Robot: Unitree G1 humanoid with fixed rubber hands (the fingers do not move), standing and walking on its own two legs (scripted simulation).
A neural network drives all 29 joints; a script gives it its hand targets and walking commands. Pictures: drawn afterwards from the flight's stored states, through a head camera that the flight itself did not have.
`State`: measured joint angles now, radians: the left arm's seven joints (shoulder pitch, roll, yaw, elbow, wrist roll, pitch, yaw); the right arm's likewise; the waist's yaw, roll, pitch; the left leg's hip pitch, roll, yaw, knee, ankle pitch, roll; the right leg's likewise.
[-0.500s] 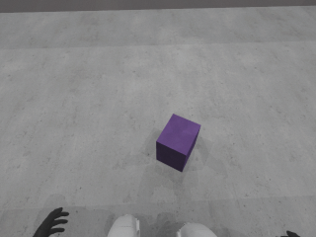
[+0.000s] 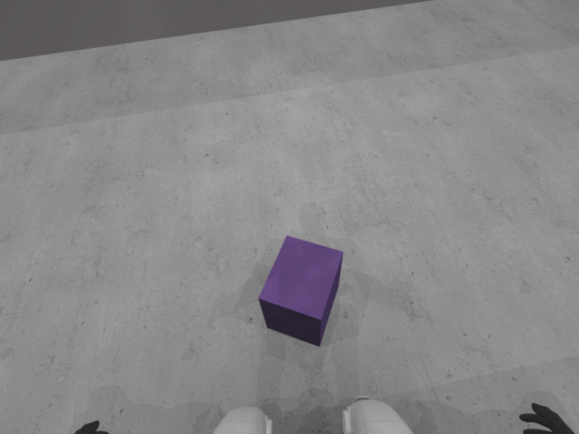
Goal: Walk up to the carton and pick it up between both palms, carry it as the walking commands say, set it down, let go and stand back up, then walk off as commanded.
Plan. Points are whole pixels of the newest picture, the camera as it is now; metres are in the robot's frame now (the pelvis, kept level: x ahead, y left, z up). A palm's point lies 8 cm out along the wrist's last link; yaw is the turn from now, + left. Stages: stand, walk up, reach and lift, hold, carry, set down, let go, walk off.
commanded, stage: walk up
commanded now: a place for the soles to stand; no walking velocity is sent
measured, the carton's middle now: (303, 291) +0.57 +0.03 -0.60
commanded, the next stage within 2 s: none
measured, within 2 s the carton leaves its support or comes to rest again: neither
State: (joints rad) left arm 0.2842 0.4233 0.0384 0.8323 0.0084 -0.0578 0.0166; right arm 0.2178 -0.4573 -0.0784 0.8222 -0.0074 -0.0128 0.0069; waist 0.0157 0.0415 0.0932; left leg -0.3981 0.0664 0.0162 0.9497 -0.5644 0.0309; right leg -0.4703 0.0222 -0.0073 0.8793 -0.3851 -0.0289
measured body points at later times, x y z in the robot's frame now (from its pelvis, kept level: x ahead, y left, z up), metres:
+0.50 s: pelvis +0.05 +0.01 +0.01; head +0.06 +0.00 +0.45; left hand +0.18 +0.32 -0.10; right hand +0.12 -0.32 -0.11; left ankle +0.04 +0.15 -0.69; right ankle +0.05 -0.10 -0.69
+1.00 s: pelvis +0.05 +0.05 +0.02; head +0.04 +0.06 +0.47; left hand +0.18 +0.36 -0.09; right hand +0.07 -0.27 -0.10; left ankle +0.06 +0.15 -0.69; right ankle +0.07 -0.09 -0.69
